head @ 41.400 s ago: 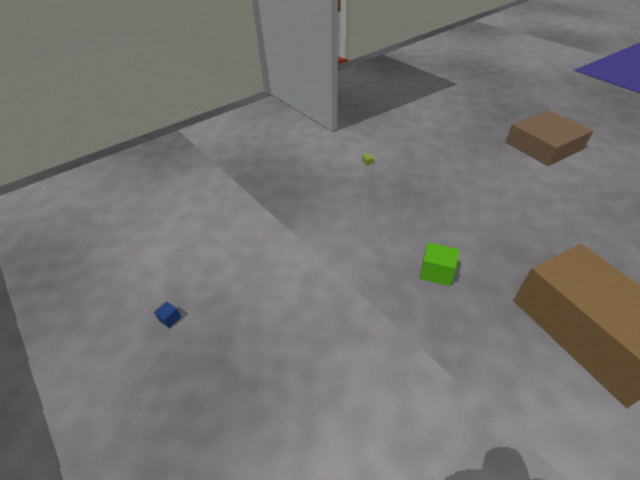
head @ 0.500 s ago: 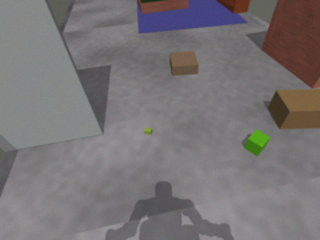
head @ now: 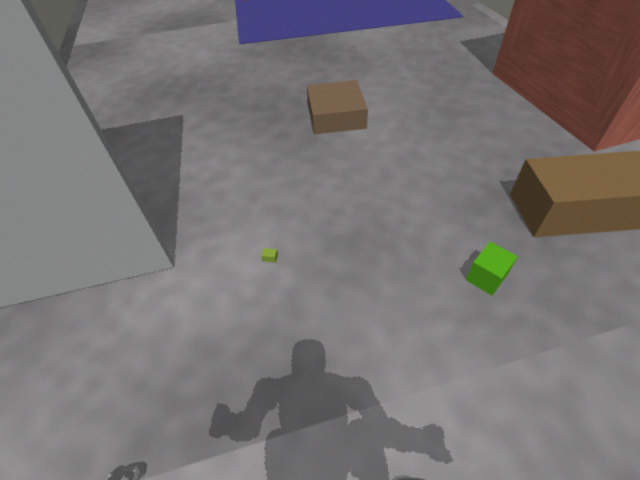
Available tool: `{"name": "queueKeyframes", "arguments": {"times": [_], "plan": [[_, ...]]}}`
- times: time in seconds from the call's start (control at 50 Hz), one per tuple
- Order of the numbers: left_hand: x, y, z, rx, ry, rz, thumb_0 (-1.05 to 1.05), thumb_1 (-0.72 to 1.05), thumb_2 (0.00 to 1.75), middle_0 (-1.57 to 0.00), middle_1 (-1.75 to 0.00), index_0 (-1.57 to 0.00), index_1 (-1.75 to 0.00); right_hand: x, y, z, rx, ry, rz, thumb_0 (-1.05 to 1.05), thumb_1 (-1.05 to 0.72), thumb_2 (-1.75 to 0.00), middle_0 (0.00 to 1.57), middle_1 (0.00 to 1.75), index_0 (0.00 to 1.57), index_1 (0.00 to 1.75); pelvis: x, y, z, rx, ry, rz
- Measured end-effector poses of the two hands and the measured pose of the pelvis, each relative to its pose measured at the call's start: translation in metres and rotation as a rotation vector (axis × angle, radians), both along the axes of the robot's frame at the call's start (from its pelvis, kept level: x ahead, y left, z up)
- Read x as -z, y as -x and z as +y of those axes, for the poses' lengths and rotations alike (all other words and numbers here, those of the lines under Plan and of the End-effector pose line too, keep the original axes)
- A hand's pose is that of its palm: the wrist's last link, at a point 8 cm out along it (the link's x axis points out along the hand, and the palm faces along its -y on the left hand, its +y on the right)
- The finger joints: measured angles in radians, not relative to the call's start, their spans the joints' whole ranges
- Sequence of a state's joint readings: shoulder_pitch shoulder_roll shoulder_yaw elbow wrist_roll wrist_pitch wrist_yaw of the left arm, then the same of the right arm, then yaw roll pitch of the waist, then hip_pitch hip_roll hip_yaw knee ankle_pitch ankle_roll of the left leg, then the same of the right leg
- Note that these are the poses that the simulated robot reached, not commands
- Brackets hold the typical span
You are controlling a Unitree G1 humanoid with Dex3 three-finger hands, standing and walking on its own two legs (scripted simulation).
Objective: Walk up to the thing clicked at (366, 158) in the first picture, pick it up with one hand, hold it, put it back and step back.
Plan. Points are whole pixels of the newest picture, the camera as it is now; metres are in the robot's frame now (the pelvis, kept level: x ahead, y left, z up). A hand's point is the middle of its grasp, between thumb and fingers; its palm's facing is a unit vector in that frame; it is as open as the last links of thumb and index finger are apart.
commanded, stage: step back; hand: left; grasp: from above
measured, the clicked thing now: (269, 255) +1.03 +0.22 -0.73
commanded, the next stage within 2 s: stand in 0.14 s
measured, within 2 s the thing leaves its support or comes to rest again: neither
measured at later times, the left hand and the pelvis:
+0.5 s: hand out of the picture +0.10 +0.25 -0.13, palm faces +0.01 -0.95 -0.32, open 7.4 cm; pelvis +0.02 +0.00 +0.02, yaw +1 degrees
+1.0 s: hand out of the picture +0.08 +0.24 -0.13, palm faces -0.01 -0.93 -0.36, open 7.4 cm; pelvis +0.02 -0.02 +0.03, yaw +1 degrees
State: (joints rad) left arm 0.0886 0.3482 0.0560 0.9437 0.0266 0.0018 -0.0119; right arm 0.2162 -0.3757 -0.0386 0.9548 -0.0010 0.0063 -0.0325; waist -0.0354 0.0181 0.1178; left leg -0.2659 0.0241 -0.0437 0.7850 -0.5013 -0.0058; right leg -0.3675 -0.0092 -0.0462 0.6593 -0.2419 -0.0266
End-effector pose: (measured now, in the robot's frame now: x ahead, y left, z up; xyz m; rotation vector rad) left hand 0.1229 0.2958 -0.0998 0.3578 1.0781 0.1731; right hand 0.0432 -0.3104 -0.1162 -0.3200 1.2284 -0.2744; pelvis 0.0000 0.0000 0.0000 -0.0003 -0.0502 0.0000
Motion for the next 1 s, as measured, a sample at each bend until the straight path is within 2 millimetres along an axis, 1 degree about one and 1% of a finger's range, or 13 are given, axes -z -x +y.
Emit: {"name": "queueKeyframes", "arguments": {"times": [0.08, 0.16, 0.2, 0.28, 0.38, 0.48, 0.58, 0.7, 0.84, 1.0], "plan": [[-0.005, -0.007, -0.011, -0.01, 0.01, -0.023, 0.01, 0.9, 0.9, -0.21, -0.3, -0.21, -0.3, 0.004, -0.018, 0.003, -0.046, -0.026, 0.0, 0.0, -0.91, -0.9, 0.2, 0.3, 0.2, 0.3, -0.002, -0.002, -0.004, -0.013, -0.02, 0.017], [-0.002, -0.009, -0.008, -0.026, 0.016, -0.035, 0.01, 0.9, 0.9, -0.21, -0.3, -0.21, -0.3, 0.004, -0.026, 0.005, -0.079, -0.019, 0.01, 0.0, -0.91, -0.9, 0.21, 0.3, 0.2, 0.3, 0.0, -0.003, -0.003, -0.024, -0.014, 0.029], [0.002, -0.005, -0.005, -0.039, 0.023, -0.019, 0.01, 0.9, 0.9, -0.21, -0.3, -0.21, -0.3, 0.001, -0.026, 0.008, -0.073, -0.017, 0.009, 0.0, -0.91, -0.9, 0.2, 0.3, 0.2, 0.3, -0.002, -0.003, -0.002, -0.019, -0.025, 0.015], [0.001, 0.009, -0.005, -0.068, 0.044, 0.032, 0.01, 0.9, 0.9, -0.21, -0.3, -0.2, -0.3, -0.01, -0.029, 0.013, -0.074, -0.028, 0.004, 0.0, -0.91, -0.9, 0.2, 0.3, 0.2, 0.3, -0.011, -0.012, -0.001, -0.017, -0.01, 0.009], [0.0, 0.023, -0.005, -0.073, 0.051, 0.072, 0.01, 0.9, 0.9, -0.2, -0.3, -0.2, -0.3, -0.019, -0.045, 0.016, -0.073, -0.041, -0.028, 0.0, -0.91, -0.9, 0.21, 0.3, 0.2, 0.3, -0.018, -0.017, -0.001, -0.017, -0.009, -0.005], [-0.004, 0.032, -0.003, -0.084, 0.048, 0.086, 0.01, 0.9, 0.9, -0.2, -0.3, -0.2, -0.3, -0.024, -0.061, 0.018, -0.085, -0.049, -0.063, 0.0, -0.91, -0.9, 0.21, 0.3, 0.2, 0.3, -0.023, -0.018, -0.001, -0.016, -0.008, -0.012], [-0.009, 0.039, -0.002, -0.092, 0.033, 0.093, 0.01, 0.9, 0.9, -0.2, -0.3, -0.2, -0.3, -0.025, -0.069, 0.018, -0.096, -0.058, -0.077, 0.0, -0.91, -0.9, 0.2, 0.3, 0.2, 0.3, -0.025, -0.016, -0.002, -0.017, -0.01, -0.015], [-0.013, 0.047, -0.001, -0.096, 0.015, 0.11, 0.01, 0.9, 0.9, -0.2, -0.3, -0.2, -0.3, -0.023, -0.064, 0.016, -0.096, -0.071, -0.055, 0.0, -0.91, -0.9, 0.2, 0.3, 0.2, 0.3, -0.027, -0.014, -0.006, -0.018, -0.012, -0.011], [-0.014, 0.054, -0.004, -0.094, 0.003, 0.14, 0.01, 0.9, 0.9, -0.2, -0.3, -0.2, -0.3, -0.017, -0.046, 0.01, -0.078, -0.081, -0.003, 0.0, -0.91, -0.9, 0.2, 0.3, 0.2, 0.3, -0.027, -0.014, -0.012, -0.017, -0.012, -0.002], [-0.012, 0.049, -0.01, -0.085, 0.006, 0.153, 0.01, 0.9, 0.9, -0.2, -0.3, -0.2, -0.3, -0.014, -0.025, 0.002, -0.054, -0.075, 0.06, 0.0, -0.91, -0.9, 0.2, 0.3, 0.2, 0.3, -0.027, -0.015, -0.016, -0.015, -0.01, 0.01]]}}
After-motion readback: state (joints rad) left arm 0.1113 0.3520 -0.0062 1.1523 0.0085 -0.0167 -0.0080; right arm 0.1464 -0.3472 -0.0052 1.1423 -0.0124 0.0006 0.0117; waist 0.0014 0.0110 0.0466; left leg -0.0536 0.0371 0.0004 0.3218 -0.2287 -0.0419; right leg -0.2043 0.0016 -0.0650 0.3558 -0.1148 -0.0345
